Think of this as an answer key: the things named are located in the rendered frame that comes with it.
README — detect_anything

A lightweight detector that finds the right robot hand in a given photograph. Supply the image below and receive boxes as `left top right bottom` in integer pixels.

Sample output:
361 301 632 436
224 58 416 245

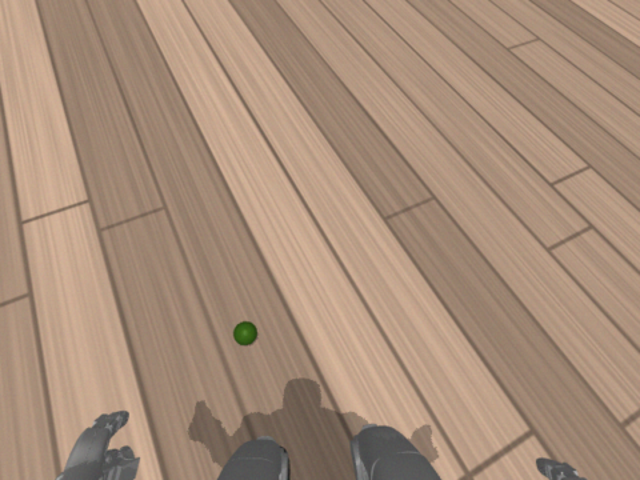
536 458 587 480

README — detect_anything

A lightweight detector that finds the ball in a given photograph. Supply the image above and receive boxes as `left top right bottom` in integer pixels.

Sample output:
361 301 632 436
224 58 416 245
233 321 257 345

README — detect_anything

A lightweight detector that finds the left robot arm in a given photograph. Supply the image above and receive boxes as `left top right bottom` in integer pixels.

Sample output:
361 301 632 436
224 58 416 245
55 464 104 480

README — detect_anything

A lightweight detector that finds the left robot hand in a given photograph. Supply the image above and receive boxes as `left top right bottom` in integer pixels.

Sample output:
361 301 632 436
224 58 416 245
64 411 140 480

